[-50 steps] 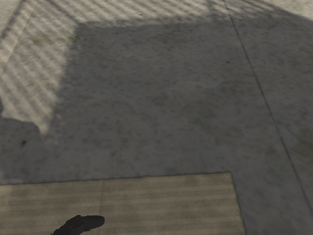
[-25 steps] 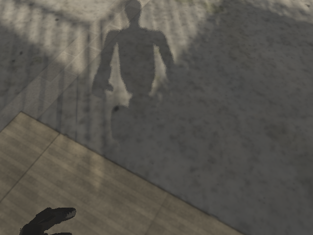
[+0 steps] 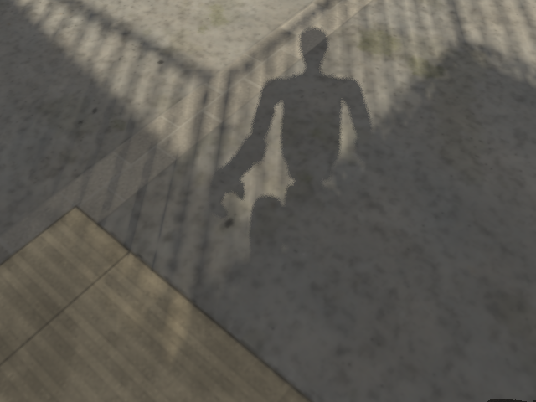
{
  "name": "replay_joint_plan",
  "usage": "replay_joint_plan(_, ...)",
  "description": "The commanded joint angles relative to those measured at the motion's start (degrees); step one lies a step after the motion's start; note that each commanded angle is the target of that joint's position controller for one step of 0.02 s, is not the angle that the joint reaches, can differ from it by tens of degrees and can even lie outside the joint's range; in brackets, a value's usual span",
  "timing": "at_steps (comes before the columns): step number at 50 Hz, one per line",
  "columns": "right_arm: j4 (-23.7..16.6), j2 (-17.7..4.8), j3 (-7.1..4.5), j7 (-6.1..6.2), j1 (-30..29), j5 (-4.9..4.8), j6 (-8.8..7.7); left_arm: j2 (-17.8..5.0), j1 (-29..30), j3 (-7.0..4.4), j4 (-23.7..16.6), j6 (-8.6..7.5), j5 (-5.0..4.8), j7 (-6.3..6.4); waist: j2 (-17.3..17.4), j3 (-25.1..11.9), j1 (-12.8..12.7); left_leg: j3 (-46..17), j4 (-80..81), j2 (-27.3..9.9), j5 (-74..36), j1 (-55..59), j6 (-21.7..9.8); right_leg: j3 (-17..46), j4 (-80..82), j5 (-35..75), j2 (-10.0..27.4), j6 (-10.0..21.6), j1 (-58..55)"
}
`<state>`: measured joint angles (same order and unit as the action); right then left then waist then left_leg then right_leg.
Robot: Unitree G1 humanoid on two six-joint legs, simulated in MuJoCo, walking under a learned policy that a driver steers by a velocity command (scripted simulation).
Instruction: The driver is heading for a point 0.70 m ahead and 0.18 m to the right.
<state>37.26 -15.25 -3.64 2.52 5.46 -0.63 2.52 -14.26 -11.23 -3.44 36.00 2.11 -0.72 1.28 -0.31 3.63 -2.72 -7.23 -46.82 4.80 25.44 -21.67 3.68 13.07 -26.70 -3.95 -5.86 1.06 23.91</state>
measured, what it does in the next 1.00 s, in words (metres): steps on the spot, turning right: left foot, then right foot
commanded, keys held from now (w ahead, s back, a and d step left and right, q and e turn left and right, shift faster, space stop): e+shift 0.60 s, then q+shift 0.40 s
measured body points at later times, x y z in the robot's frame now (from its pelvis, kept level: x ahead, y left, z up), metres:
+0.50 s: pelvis -0.01 -0.02 +0.00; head +0.03 -0.05 +0.44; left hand +0.28 +0.13 -0.08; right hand +0.00 -0.34 -0.11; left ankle -0.02 +0.13 -0.74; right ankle -0.04 -0.15 -0.72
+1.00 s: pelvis +0.00 -0.06 +0.00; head +0.03 -0.06 +0.45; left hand +0.29 +0.07 -0.10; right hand -0.02 -0.36 -0.10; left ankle +0.03 +0.06 -0.71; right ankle -0.04 -0.15 -0.74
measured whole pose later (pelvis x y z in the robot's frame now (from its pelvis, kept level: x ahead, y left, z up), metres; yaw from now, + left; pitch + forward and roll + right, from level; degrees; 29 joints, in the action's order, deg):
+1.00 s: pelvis +0.00 -0.06 +0.00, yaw -27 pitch +2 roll -1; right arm 39.6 -16.3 -3.2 0.1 12.9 -1.6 2.5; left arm -14.1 -4.7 -2.2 37.3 1.3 0.7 1.5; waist -0.7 1.7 1.3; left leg 2.0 -47.5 -3.6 25.5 -22.1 2.3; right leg -6.0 -29.6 -15.3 -0.6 2.4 15.9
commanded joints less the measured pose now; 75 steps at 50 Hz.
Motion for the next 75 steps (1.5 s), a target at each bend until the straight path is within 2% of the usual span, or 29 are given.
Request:
replay_joint_plan(1, -2.5, -4.4, -1.41, -0.05, 1.0, -0.81, -1.69, -10.9, 1.3, -3.85, -4.7, -0.50, -0.51, 0.54, -14.1, -10.3, 1.2, 0.4, 10.4, 2.2, -0.9, 0.4, -1.7, 20.6, 11.3, -18.0, 10.2, 7.2, -14.9)
replay_joint_plan(5, 2.1, -7.8, -2.90, -0.57, 8.3, -1.05, -2.71, -10.5, 2.0, -4.44, -5.7, -0.19, -1.81, 1.10, -12.2, -11.7, 4.5, -0.1, 28.3, -2.5, -12.9, 19.4, -5.3, 19.8, 9.7, -21.3, 5.8, 2.9, -5.1)
replay_joint_plan(6, 2.3, -10.8, -3.54, -0.41, 9.0, 0.51, -2.42, -8.5, 1.3, -4.04, -6.1, -0.07, -2.06, 1.05, -3.6, -12.6, 4.0, -6.7, 28.8, -11.6, -13.2, 26.6, -9.5, 13.1, -0.1, -26.3, 1.3, -0.3, 4.4)
replay_joint_plan(7, 1.2, -12.7, -3.72, -1.01, 5.2, 3.23, -2.61, -8.5, 1.9, -4.28, -7.5, -0.62, -2.94, 0.67, 16.4, -10.3, 2.7, -19.4, 30.7, -24.4, -24.7, 21.9, -17.2, -0.4, -16.8, -28.5, -5.2, -2.0, 13.7)
replay_joint_plan(8, -0.9, -9.2, -2.88, -0.83, -0.8, 4.18, -3.24, -13.6, 0.8, -5.81, -6.7, -1.19, -1.45, 0.22, 13.6, -7.2, 1.3, -17.1, 30.0, -27.9, -35.1, 18.4, -19.0, -1.6, -29.3, -27.3, 0.4, -4.2, 17.1)
replay_joint_plan(9, -2.2, -5.8, -2.03, -0.09, -4.3, 3.18, -3.38, -14.4, -1.2, -6.18, -4.8, -0.90, -1.10, -0.03, 8.3, -7.4, 0.1, -10.4, 28.1, -24.1, -37.5, 17.5, -16.3, -3.1, -35.1, -23.8, 1.2, -4.6, 15.3)
replay_joint_plan(11, -2.4, -4.1, -1.19, 0.71, -4.8, 0.99, -3.36, -10.8, -3.9, -5.02, -3.2, 0.35, -0.28, 0.03, 6.0, -6.6, 0.2, -3.4, 25.7, -19.7, -41.5, 18.5, -13.7, -4.9, -45.0, -19.1, 1.9, -5.6, 17.2)
replay_joint_plan(14, -1.7, -6.2, -1.43, 1.26, -0.2, 1.30, -2.33, -7.9, 1.5, -3.06, -6.3, 0.62, -1.32, -0.92, 7.2, -3.7, 3.4, 2.3, 26.4, -18.2, -43.6, 20.7, -14.7, -10.6, -42.1, -14.3, 5.9, -7.5, 21.7)
replay_joint_plan(19, -0.9, -11.2, -3.09, 0.56, 3.2, 1.18, -1.14, -6.0, 6.5, -1.29, -10.2, 0.50, -0.83, -2.86, 9.6, -4.9, 6.2, 6.7, 26.0, -21.0, -41.8, 21.2, -15.3, -14.9, -26.9, -14.7, 9.8, -7.5, 14.6)
replay_joint_plan(22, -0.7, -12.9, -3.90, -0.58, 2.1, -0.06, -1.85, -7.8, 5.0, -2.02, -9.8, 0.99, -0.88, -3.24, 10.5, -5.4, 4.9, 10.3, 24.0, -22.1, -41.7, 17.6, -13.5, -18.4, -19.0, -14.5, 8.6, -5.1, 6.0)
replay_joint_plan(25, 0.1, -11.6, -3.99, -1.75, 1.4, -1.91, -3.24, -9.0, -0.1, -3.43, -8.1, 1.94, -0.85, -2.99, 8.9, -7.5, 1.2, 14.8, 14.0, -21.7, -41.7, 15.3, -8.9, -20.0, -5.1, -8.6, 5.6, -0.8, -6.0)
replay_joint_plan(26, 1.1, -9.4, -3.49, -2.28, 4.0, -1.59, -3.84, -12.2, -6.2, -5.02, -6.1, 1.78, -0.46, -1.98, 2.8, -10.3, -1.5, 18.0, 2.6, -18.0, -38.1, 8.1, -5.0, -16.5, 1.2, 1.8, 4.5, 2.4, -18.7)
replay_joint_plan(27, -2.0, -5.0, -2.12, -2.45, 3.7, 1.72, -4.35, -20.6, -10.1, -6.98, -6.5, 1.34, -0.64, -0.87, -15.1, -11.8, -0.8, 19.2, -16.6, -11.0, 3.6, -13.6, 0.4, 5.1, -0.2, 33.9, 18.8, 9.3, -34.0)
replay_joint_plan(28, -4.8, -5.2, -1.55, -2.15, 0.4, 2.71, -4.99, -22.6, -7.0, -6.72, -9.1, -0.44, 1.81, -1.48, -19.0, -21.4, -1.4, 6.5, -29.0, -4.5, 15.2, -23.1, 1.7, 24.1, 2.6, 30.9, 29.1, 22.4, -35.2)
replay_joint_plan(29, -4.5, -8.6, -2.32, -1.90, -3.9, 1.17, -4.93, -18.4, -5.9, -5.66, -8.9, -1.63, 1.72, -2.22, -9.7, -19.9, -3.7, 1.8, -30.6, -6.4, 11.6, -23.4, 0.5, 18.4, 4.7, 23.9, 26.8, 20.8, -32.5)
replay_joint_plan(31, -2.8, -8.8, -2.33, -0.64, -2.2, 0.72, -4.35, -13.6, 0.5, -4.07, -8.3, -1.94, -0.38, -1.25, -3.5, -12.6, 0.9, 2.2, -23.9, -8.9, 2.0, -22.0, -0.8, 8.8, 4.7, 13.2, 20.9, 13.7, -23.9)
replay_joint_plan(33, -0.5, -9.3, -2.46, -0.42, 1.8, 1.01, -3.03, -11.1, 5.7, -2.49, -9.2, -1.46, 0.15, -0.31, -5.1, -12.6, 3.4, 4.8, -21.7, -8.6, -3.2, -13.4, 0.2, 2.5, 4.6, 17.6, 18.4, 12.1, -15.0)
replay_joint_plan(38, 2.0, -3.7, 0.24, -1.04, 5.8, 0.19, -1.82, -5.3, 5.8, 0.27, -5.0, -2.59, 2.39, -0.07, -6.1, -12.5, 3.2, 5.7, -5.9, -10.1, -9.3, -1.5, 1.0, -6.0, 6.4, 10.3, 16.0, 10.8, -9.6)
replay_joint_plan(43, -1.5, -9.5, -1.13, -1.34, 2.0, -0.90, -1.18, -11.5, 4.5, -1.76, -2.5, -1.93, 2.28, 0.07, -7.6, -4.0, 0.1, 6.9, -3.4, -9.4, -2.7, -5.8, -0.8, -1.1, 9.6, -4.1, 21.7, 13.7, -9.9)
replay_joint_plan(49, -2.8, -6.3, -0.93, -2.61, 5.1, -1.10, -0.83, -10.3, 5.9, -2.31, -1.9, -1.17, 1.24, 0.73, -5.5, -7.1, 1.4, 9.1, -0.7, -9.3, 1.4, -5.8, -1.6, -4.3, 4.8, 15.9, 24.6, 13.4, -18.5)
replay_joint_plan(53, -2.2, -6.4, -1.73, -3.43, 10.6, -1.15, -0.62, -10.1, 6.8, -2.99, -1.2, -0.39, -0.40, 0.97, -4.8, -9.3, 4.8, 11.7, 18.2, -5.6, -13.3, 6.0, -5.4, -12.7, -4.3, 12.3, 21.4, 6.7, -16.0)
replay_joint_plan(54, -2.3, -10.9, -3.25, -2.68, 12.4, -0.80, -0.70, -8.4, 5.2, -2.85, -1.1, -0.65, 0.28, 0.78, 3.7, -9.0, 4.4, 1.4, 23.5, -10.3, -27.8, 13.4, -9.0, -18.2, -15.1, 0.6, 16.5, 1.3, -7.3)
replay_joint_plan(55, -4.1, -18.9, -5.03, -1.82, 13.0, -0.05, -1.16, -5.3, 8.5, -1.78, -4.6, -1.18, 3.01, 0.44, 20.8, -7.8, 3.3, -21.8, 23.5, -24.6, -53.8, 23.1, -19.0, -20.7, -31.7, -29.5, 5.9, -5.1, 13.6)
replay_joint_plan(56, -5.0, -16.8, -4.46, -2.36, 14.9, 2.17, -2.14, -6.7, 14.1, -1.91, -5.8, -2.04, 2.63, 0.44, 15.0, -12.7, 8.2, -25.6, 25.5, -27.4, -53.5, 24.4, -25.9, -10.6, -41.3, -36.1, 2.9, -5.2, 18.4)
replay_joint_plan(57, -4.8, -15.6, -4.13, -2.47, 13.0, 2.15, -3.03, -7.8, 14.1, -2.33, -5.5, -2.32, 1.38, 0.27, 9.1, -11.3, 6.5, -21.0, 25.3, -24.3, -50.1, 24.8, -23.7, -7.9, -44.2, -31.9, 4.2, -4.3, 20.0)
replay_joint_plan(59, -5.6, -13.1, -3.58, -1.54, 7.5, -0.75, -2.79, -8.3, 12.0, -2.62, -3.7, -2.41, 1.38, 0.78, 3.9, -9.6, 3.6, -15.2, 24.1, -19.3, -46.5, 23.7, -18.2, -7.1, -41.3, -23.1, 5.9, -4.3, 20.9)
replay_joint_plan(63, -6.7, -12.5, -3.19, -0.06, 6.5, -0.79, -1.23, -7.0, 10.4, -2.31, -2.4, -2.70, 0.90, 0.29, 5.1, -10.9, 2.6, -13.5, 24.1, -14.9, -46.5, 21.5, -16.6, -7.4, -36.4, -15.6, 3.3, -6.1, 15.7)
replay_joint_plan(71, -8.6, -14.0, -3.99, 0.45, 5.1, -0.73, 0.05, -7.3, 13.1, -2.41, -1.9, -3.59, 0.47, -0.09, 9.4, -9.1, 3.6, -21.9, 22.0, -11.8, -36.5, 16.0, -14.6, -5.2, -18.6, -13.2, 0.0, -6.8, 8.7)
replay_joint_plan(75, -8.9, -13.3, -3.36, -0.62, 5.8, -1.21, -0.68, -8.6, 12.4, -3.16, -1.6, -5.73, -1.27, -1.71, 12.0, -7.3, 4.3, -28.5, 28.3, -9.6, 7.5, 7.9, -15.1, -5.4, -8.2, -15.0, 0.6, -4.4, -1.1)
